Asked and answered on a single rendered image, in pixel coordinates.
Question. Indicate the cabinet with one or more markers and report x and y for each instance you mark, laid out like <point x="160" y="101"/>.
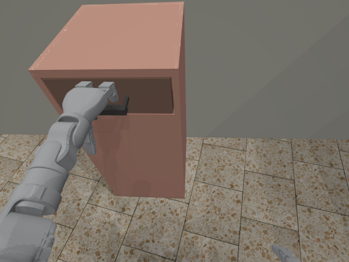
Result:
<point x="138" y="155"/>

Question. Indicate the robot left upper arm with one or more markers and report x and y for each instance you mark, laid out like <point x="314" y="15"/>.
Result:
<point x="26" y="238"/>

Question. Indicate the handle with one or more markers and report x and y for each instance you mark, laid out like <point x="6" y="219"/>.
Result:
<point x="116" y="109"/>

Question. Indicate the robot right hand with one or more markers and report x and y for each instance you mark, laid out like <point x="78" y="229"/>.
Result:
<point x="285" y="255"/>

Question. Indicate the robot left hand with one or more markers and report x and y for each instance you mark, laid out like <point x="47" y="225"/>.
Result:
<point x="89" y="102"/>

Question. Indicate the robot left forearm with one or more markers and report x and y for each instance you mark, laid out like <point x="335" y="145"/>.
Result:
<point x="39" y="193"/>

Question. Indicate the drawer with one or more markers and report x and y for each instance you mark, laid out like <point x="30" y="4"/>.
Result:
<point x="146" y="95"/>

